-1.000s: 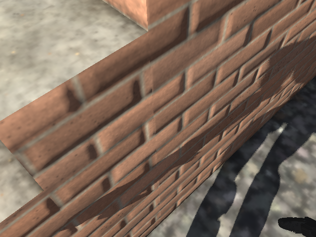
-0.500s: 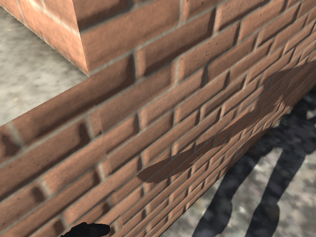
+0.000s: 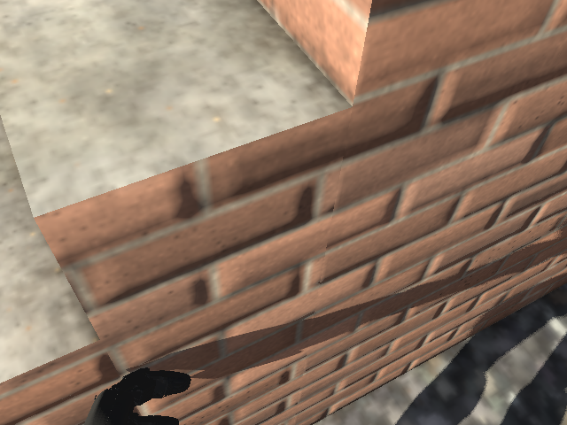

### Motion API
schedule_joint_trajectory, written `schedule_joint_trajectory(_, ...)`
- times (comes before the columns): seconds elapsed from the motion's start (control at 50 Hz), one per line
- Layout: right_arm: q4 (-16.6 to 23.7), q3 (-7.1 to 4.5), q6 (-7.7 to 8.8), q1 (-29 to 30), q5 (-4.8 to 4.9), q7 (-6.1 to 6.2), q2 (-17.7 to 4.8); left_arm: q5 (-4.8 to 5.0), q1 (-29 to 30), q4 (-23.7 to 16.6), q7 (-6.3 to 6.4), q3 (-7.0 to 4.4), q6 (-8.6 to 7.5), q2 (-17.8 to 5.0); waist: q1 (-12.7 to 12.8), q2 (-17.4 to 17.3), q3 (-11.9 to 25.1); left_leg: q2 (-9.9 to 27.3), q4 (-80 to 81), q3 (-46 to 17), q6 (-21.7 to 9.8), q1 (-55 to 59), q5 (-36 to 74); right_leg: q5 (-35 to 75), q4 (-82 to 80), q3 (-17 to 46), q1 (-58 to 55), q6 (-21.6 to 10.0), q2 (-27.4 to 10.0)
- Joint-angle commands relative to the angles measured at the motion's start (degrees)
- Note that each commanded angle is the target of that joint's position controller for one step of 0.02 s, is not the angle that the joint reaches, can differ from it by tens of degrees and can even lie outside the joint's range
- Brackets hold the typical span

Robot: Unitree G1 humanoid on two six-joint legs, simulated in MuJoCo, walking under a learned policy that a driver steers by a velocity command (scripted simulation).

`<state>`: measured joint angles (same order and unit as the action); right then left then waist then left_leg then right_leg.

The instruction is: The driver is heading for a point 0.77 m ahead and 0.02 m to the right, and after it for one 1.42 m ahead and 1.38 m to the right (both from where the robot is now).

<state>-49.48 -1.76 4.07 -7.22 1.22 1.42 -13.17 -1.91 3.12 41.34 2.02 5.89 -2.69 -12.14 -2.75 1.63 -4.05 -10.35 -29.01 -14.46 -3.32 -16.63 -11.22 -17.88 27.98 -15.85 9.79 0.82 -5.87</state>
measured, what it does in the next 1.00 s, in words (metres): walks backwards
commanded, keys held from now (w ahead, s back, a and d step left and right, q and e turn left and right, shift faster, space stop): w+q+shift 0.18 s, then w+shift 0.26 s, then w+e+shift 0.28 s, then e+shift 0.28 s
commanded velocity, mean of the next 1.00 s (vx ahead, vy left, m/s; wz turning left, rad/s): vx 0.88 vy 0.00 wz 0.06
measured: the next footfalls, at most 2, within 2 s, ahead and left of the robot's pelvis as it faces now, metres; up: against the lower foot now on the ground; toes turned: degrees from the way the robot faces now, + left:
right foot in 1.12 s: -0.13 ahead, -0.09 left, +0.00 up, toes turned -9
left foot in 1.46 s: -0.07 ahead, +0.10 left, +0.00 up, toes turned -22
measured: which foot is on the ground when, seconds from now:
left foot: down 0.00-1.00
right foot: down 0.00-0.88, up 0.90-1.00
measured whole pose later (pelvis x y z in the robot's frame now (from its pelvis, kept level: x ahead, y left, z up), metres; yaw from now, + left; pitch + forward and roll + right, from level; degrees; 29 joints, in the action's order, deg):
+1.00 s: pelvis -0.11 +0.03 +0.00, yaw -1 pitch +0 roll -1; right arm -40.6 -1.1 2.7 1.8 -1.5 5.6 -17.1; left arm -0.9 -12.5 49.0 -1.0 -4.2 -0.9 -16.2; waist 5.6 -1.0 -0.7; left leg -1.6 -15.2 4.0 -4.9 -21.1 5.7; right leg -24.1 49.6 1.5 21.9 -3.2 3.8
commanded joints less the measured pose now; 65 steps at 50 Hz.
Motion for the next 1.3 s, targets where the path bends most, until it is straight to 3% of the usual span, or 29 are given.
schedule_joint_trajectory(0.02, 2.6, -2.65, 0.42, -1.5, 0.02, 0.22, -8.5, 0.50, 6.5, -4.8, 1.89, -5.79, 0.19, -10.2, 0.3, -3.0, 8.4, 7.3, 7.3, -11.7, -0.3, -12.2, 18.6, 9.0, 0.1, 8.4, -19.5, -1.2, -1.3)
schedule_joint_trajectory(0.1, 2.8, -2.90, -0.25, -5.7, 1.30, 1.12, -8.1, 0.48, 7.9, -4.7, 1.31, -6.56, 1.81, -10.3, -1.4, 0.9, 12.1, 4.9, 0.4, -5.5, 1.4, -12.8, 20.6, 23.1, 0.4, 7.3, -23.8, -3.6, -6.3)
schedule_joint_trajectory(0.16, 1.7, -2.78, -1.06, -11.9, 0.01, 1.62, -7.1, 0.46, 14.8, -5.3, 2.01, -6.38, 3.32, -9.6, -5.6, 5.3, 10.7, 4.8, -3.0, -4.3, 0.3, -11.1, 1.1, 15.3, -0.9, 7.3, -17.6, -4.7, -11.0)
schedule_joint_trajectory(0.2, 1.2, -3.36, -1.13, -13.4, -1.22, 0.73, -9.3, 1.03, 17.8, -7.1, 2.01, -5.99, 4.04, -9.5, -7.6, -0.8, 6.0, 5.9, 7.0, -10.7, -0.3, -8.7, 0.9, 3.8, 0.3, 5.3, -10.7, -2.8, -6.9)
schedule_joint_trajectory(0.22, 2.2, -4.07, -0.73, -10.6, -1.76, -0.17, -12.9, 1.16, 16.6, -8.4, 1.43, -5.68, 4.19, -9.1, -6.0, -10.4, 2.8, 8.7, 20.2, -23.0, -0.1, -10.8, 7.7, -5.2, 3.3, 4.5, -10.1, -0.7, 0.9)
schedule_joint_trajectory(0.24, 3.6, -4.76, -0.47, -5.9, -2.33, -0.52, -14.8, 0.53, 14.0, -9.8, 0.11, -5.67, 3.56, -9.0, -1.6, -16.2, 1.8, 8.7, 25.9, -33.2, -0.2, -10.7, 9.8, -10.4, 4.5, 9.0, -10.2, 0.5, 8.1)
schedule_joint_trajectory(0.28, 6.1, -4.87, -1.16, 0.5, -2.58, -0.73, -12.7, 1.46, 8.0, -7.0, -1.10, -6.67, 1.26, -10.4, 2.4, -9.7, 8.7, 8.2, 19.3, -23.3, -0.4, 4.9, 18.6, -4.3, -0.9, 14.2, -5.7, -0.7, 8.1)
schedule_joint_trajectory(0.32, 5.2, -3.52, -0.54, -2.5, -1.16, -0.85, -8.0, 2.58, 6.7, -5.7, -0.53, -6.14, -0.60, -7.2, 1.2, -6.4, 14.8, 9.4, 15.8, -19.0, 1.2, 11.1, 31.8, 6.3, -7.6, 15.0, -10.8, -1.7, 6.4)
schedule_joint_trajectory(0.36, 4.6, -2.29, -0.34, -3.0, 0.34, -1.12, -5.3, 1.63, 4.6, -3.7, 0.48, -5.80, -1.14, -4.4, 0.7, -5.0, 17.5, 9.8, 14.6, -16.9, 2.1, 6.9, 27.9, 15.4, -10.8, 14.4, -19.8, -1.7, 3.3)
schedule_joint_trajectory(0.38, 4.2, -1.62, -0.11, -4.8, 0.99, -1.36, -4.0, 0.57, 4.7, -3.6, 0.77, -6.15, -0.88, -4.6, -0.8, -1.5, 18.5, 8.7, 15.3, -15.4, 3.7, 0.5, 22.6, 19.3, -7.4, 14.6, -26.7, -2.0, 0.9)
schedule_joint_trajectory(0.4, 3.6, -0.87, -0.01, -5.7, 1.07, -1.50, -4.1, -0.44, 5.8, -3.8, 0.22, -6.25, -0.51, -4.4, -0.7, -0.8, 18.0, 6.5, 19.6, -12.6, 7.0, -5.9, 11.5, 14.8, -6.6, 14.1, -30.3, -2.6, 0.0)
schedule_joint_trajectory(0.42, 2.6, -0.95, -0.03, -5.1, 0.05, -1.47, -5.8, -1.00, 4.3, -2.9, 0.31, -6.86, -0.62, -5.5, 0.7, -1.6, 15.4, 5.3, 20.4, -13.5, 7.8, -9.3, 1.1, 8.6, -7.1, 14.4, -29.5, -2.3, -0.3)
schedule_joint_trajectory(0.46, 4.6, -0.52, -0.39, 0.8, -1.42, -1.73, -6.9, -0.38, 2.8, -2.2, 0.32, -6.79, -1.30, -5.0, 3.1, -2.1, 11.2, 7.0, 21.6, -14.2, 6.5, -9.3, -6.6, 4.2, -8.4, 14.9, -21.5, -2.2, -1.1)
schedule_joint_trajectory(0.6, 8.2, 1.35, 0.48, 8.3, -2.64, -2.31, -6.4, 1.09, 0.4, 0.6, -0.77, -6.58, -2.26, -3.0, 1.7, -0.4, 9.2, 13.2, 22.8, -9.2, 4.7, 4.5, -5.5, -1.9, -12.6, 18.4, -2.3, -2.4, 0.0)
schedule_joint_trajectory(0.68, 10.7, 1.90, 1.15, 13.4, -3.03, -1.34, -6.8, 1.97, -3.3, 2.0, -1.88, -6.72, -2.34, -3.5, 3.5, -2.4, 9.5, 15.6, 23.5, -5.5, 6.0, 5.6, -8.0, -4.7, -11.8, 22.5, 1.9, -3.1, 1.9)
schedule_joint_trajectory(0.74, 12.1, 2.16, 1.84, 15.3, -2.70, -0.11, -6.4, 1.73, -5.1, 2.9, -2.24, -7.42, -2.49, -5.4, 4.2, -2.8, 10.7, 15.7, 21.5, -1.6, 7.1, 9.3, -5.3, -7.5, -12.3, 26.0, 6.5, -3.8, 2.2)
schedule_joint_trajectory(0.86, 12.9, 0.02, 0.46, 12.1, -2.30, 2.30, -9.7, 1.29, -9.3, 4.5, -2.78, -10.13, -0.89, -9.3, 4.2, -5.8, 8.1, 17.3, 16.0, 2.7, 5.7, 11.6, -10.4, -12.7, -5.9, 27.7, 17.6, -5.1, 5.8)
schedule_joint_trajectory(0.92, 13.2, -1.35, -0.19, 11.4, -3.39, 4.05, -11.9, 1.43, -14.6, 5.3, -2.90, -11.18, 0.00, -9.3, 6.1, -15.0, 13.1, 23.9, 23.5, -0.7, 0.9, 5.0, -16.5, -3.4, 16.2, 18.1, 10.4, -4.8, 11.3)
schedule_joint_trajectory(0.96, 13.8, -1.22, -0.47, 14.1, -2.92, 4.91, -11.0, 0.88, -19.6, 5.0, -3.03, -12.44, 1.31, -11.9, 9.5, -12.3, 14.0, 27.7, 25.3, 2.6, -2.6, -2.6, -13.5, -7.2, 32.2, 17.2, 7.6, -4.1, 9.4)
schedule_joint_trajectory(1.0, 13.9, -1.07, -1.19, 16.4, -2.39, 4.94, -10.5, 1.02, -22.4, 4.7, -2.60, -11.59, 2.55, -9.5, 11.5, -10.0, 12.5, 27.4, 23.9, 8.2, -3.2, -5.2, -10.9, -8.1, 26.2, 15.9, 5.6, -4.1, 6.6)
schedule_joint_trajectory(1.04, 12.4, -1.76, -2.01, 12.9, -2.17, 4.34, -12.2, 0.76, -23.6, 5.2, -2.98, -11.44, 3.48, -9.6, 8.6, -10.3, 11.7, 23.3, 23.5, 12.8, -2.5, -2.3, -11.5, -9.9, 16.7, 12.8, 3.3, -5.9, 8.1)
schedule_joint_trajectory(1.08, 11.2, -2.20, -3.26, 11.4, -2.09, 3.97, -13.3, 0.75, -28.1, 6.3, -3.63, -11.35, 3.63, -9.2, 9.1, -7.6, 11.2, 22.5, 18.1, 15.7, -1.4, -1.0, -14.8, -6.3, 3.8, 11.8, -0.2, -8.3, 8.4)
schedule_joint_trajectory(1.1, 11.0, -2.17, -3.61, 11.0, -2.34, 3.69, -13.1, 0.58, -30.2, 7.0, -4.02, -11.76, 3.45, -9.7, 9.9, -1.7, 8.7, 21.5, 9.0, 17.0, 0.9, -6.2, -18.4, -5.6, -2.6, 16.7, -2.9, -10.4, 7.4)
schedule_joint_trajectory(1.12, 10.3, -1.57, -3.96, 7.7, -2.87, 2.95, -10.5, 0.17, -29.0, 5.8, -3.75, -12.24, 3.75, -13.0, 9.5, 12.4, 5.5, 16.1, -6.1, 22.4, 4.2, -14.2, -20.7, -12.2, -15.2, 32.9, -1.5, -13.0, -2.6)
schedule_joint_trajectory(1.14, 14.3, -1.47, -4.18, 11.8, -3.36, 2.47, -10.0, -0.70, -25.1, 2.1, -2.75, -13.72, 4.31, -21.2, 9.0, 18.2, -1.4, 5.8, -18.9, 16.8, 7.5, -25.1, -19.3, -16.5, -22.5, 57.8, 7.5, -19.5, -11.8)
schedule_joint_trajectory(1.16, 14.6, -1.88, -3.67, 13.1, -3.38, 1.94, -11.8, -1.06, -20.6, 1.6, -1.68, -14.77, 4.90, -23.3, 7.0, 11.1, -4.4, 8.1, -28.0, 10.1, 7.7, -22.1, -12.9, -12.8, -23.6, 53.2, 14.3, -19.9, -10.9)
schedule_joint_trajectory(1.2, 12.3, -2.38, -3.21, 8.6, -2.62, 1.22, -12.4, 0.05, -13.5, 0.1, -1.52, -14.05, 6.08, -20.5, 2.1, 1.8, -1.9, 8.1, -33.5, 11.1, 7.7, -16.3, -1.1, 0.2, -16.2, 39.0, 14.7, -12.9, -3.2)
schedule_joint_trajectory(1.24, 11.1, -2.02, -2.83, 5.5, -3.57, 0.40, -11.2, 1.09, -12.6, -1.1, -2.23, -13.67, 5.86, -18.8, 2.4, 1.2, 3.1, 7.3, -32.1, 12.4, 6.5, -14.8, 1.0, 10.7, -9.3, 35.6, 9.1, -9.9, -0.2)
schedule_joint_trajectory(1.3, 13.2, -0.89, -2.32, 8.6, -2.15, 0.82, -8.3, 1.10, -19.0, -0.7, -1.80, -13.97, 6.08, -18.0, 5.7, 5.4, 4.8, 5.9, -20.8, 11.6, 5.6, -17.4, -2.7, 24.4, -3.9, 40.6, -2.2, -9.8, -1.7)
